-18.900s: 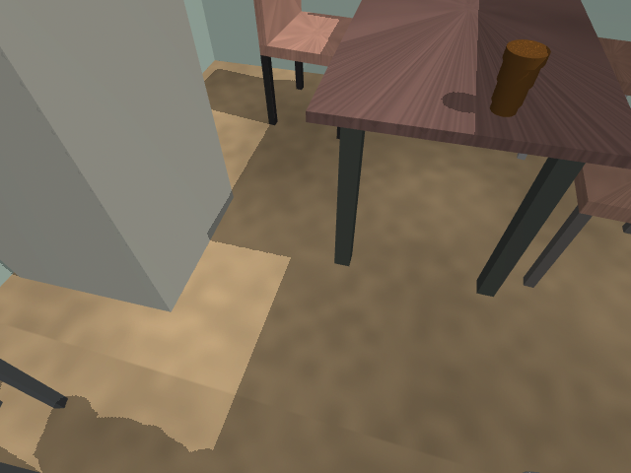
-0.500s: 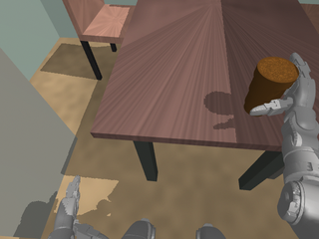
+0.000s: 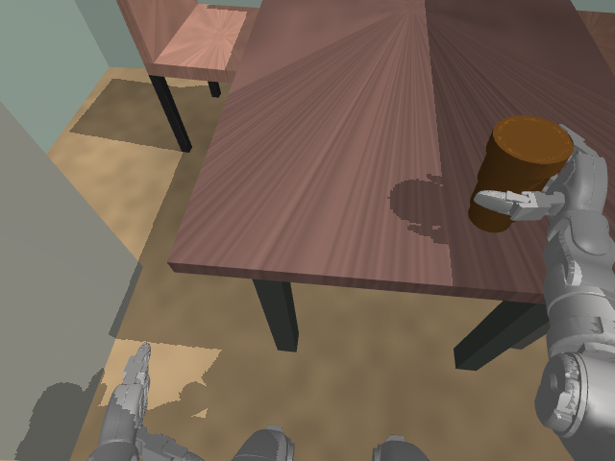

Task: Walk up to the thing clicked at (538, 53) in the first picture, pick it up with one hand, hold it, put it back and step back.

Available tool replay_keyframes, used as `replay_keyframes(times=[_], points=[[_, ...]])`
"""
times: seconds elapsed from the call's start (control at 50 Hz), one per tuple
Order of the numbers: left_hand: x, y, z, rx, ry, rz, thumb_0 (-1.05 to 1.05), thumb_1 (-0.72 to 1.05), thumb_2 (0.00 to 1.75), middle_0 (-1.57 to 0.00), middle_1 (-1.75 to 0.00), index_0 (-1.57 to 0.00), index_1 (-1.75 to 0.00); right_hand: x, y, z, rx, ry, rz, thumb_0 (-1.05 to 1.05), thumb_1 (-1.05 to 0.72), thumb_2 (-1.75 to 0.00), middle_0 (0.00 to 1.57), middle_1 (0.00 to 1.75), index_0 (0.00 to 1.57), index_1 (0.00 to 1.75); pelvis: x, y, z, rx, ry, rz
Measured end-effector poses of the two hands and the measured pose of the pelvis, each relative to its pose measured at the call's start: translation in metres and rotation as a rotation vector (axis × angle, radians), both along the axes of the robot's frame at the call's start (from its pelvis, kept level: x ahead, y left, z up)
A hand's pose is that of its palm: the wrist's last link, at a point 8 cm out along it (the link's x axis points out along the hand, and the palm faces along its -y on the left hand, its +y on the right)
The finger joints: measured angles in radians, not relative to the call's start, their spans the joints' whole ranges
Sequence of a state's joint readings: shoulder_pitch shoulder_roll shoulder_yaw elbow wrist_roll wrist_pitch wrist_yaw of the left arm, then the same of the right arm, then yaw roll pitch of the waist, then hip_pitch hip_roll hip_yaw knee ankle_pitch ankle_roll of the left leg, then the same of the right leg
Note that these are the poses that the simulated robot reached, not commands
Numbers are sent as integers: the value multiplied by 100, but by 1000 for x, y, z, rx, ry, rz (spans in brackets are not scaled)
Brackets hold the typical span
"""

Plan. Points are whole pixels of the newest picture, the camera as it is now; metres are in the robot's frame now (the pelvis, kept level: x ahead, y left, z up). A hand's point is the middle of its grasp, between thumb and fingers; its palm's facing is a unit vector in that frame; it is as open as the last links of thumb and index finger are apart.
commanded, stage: close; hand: right
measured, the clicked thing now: (508, 182) +0.46 -0.20 +0.08
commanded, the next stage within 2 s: settle in 0.08 s
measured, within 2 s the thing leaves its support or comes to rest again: leaves its support in 0.38 s
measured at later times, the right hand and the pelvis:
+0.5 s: hand (529, 170) +0.45 -0.21 +0.12, palm faces +0.21 +0.98 +0.01, open 11.1 cm; pelvis -0.01 +0.00 +0.00, yaw +0 degrees
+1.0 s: hand (537, 144) +0.45 -0.21 +0.16, palm faces +0.20 +0.98 +0.01, open 11.2 cm; pelvis +0.00 +0.01 +0.02, yaw -1 degrees
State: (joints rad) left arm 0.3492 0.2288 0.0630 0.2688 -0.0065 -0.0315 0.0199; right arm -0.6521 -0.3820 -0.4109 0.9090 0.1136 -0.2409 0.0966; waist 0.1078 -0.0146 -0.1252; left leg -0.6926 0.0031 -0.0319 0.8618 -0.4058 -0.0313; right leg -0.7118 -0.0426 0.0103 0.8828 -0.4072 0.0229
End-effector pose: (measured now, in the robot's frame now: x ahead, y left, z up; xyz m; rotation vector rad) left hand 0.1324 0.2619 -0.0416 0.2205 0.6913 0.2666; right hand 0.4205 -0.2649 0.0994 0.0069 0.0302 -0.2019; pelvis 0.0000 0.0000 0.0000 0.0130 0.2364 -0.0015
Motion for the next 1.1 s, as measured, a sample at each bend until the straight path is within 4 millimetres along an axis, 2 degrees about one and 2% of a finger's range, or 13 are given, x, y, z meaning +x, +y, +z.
replay_keyframes(times=[0.08,0.16,0.34,0.46,0.62,0.76,0.96,1.1], points=[[9,2,9,22,-38,-17,-1,-54,6,-5,-5,-5,-5,-6,-3,-7,28,-13,-5,-1,30,-51,86,69,83,68,-1,2,-1,-2,-1,-6],[12,0,14,42,-50,-46,-1,-53,5,-5,-5,-5,-5,-6,-3,-7,22,-45,10,-1,34,-67,84,77,80,77,-4,4,-4,-1,4,-12],[-13,-1,2,18,17,-7,-1,-53,4,-5,-5,-6,-5,-3,2,-3,-11,-28,21,-2,48,-88,79,97,73,98,-9,0,-4,4,4,-4],[-13,-1,3,12,8,8,-1,-53,5,-6,-5,-6,-5,-6,4,11,0,-28,3,-2,54,-97,77,104,71,106,-9,-3,1,3,-21,0],[-1,-3,9,5,-29,-1,-1,-53,6,-5,-5,-6,-5,-6,-1,34,-16,-47,-12,-1,58,-102,76,108,70,110,-7,0,6,-2,-45,-3],[-5,-4,1,-19,11,-6,-1,-53,6,-5,-5,-5,-5,-6,2,36,-17,-21,12,-1,59,-104,75,110,69,112,-6,2,10,-4,-53,-7],[1,8,7,-3,-5,12,-1,-53,6,-5,-5,-5,-5,-3,10,54,-8,-43,4,-1,59,-105,75,111,69,113,-2,6,15,-10,-76,-6],[5,4,4,-30,2,3,-1,-54,6,-5,-5,-5,-5,-2,12,59,-16,-31,11,-1,59,-105,74,112,68,114,-1,9,18,-13,-81,-8]])
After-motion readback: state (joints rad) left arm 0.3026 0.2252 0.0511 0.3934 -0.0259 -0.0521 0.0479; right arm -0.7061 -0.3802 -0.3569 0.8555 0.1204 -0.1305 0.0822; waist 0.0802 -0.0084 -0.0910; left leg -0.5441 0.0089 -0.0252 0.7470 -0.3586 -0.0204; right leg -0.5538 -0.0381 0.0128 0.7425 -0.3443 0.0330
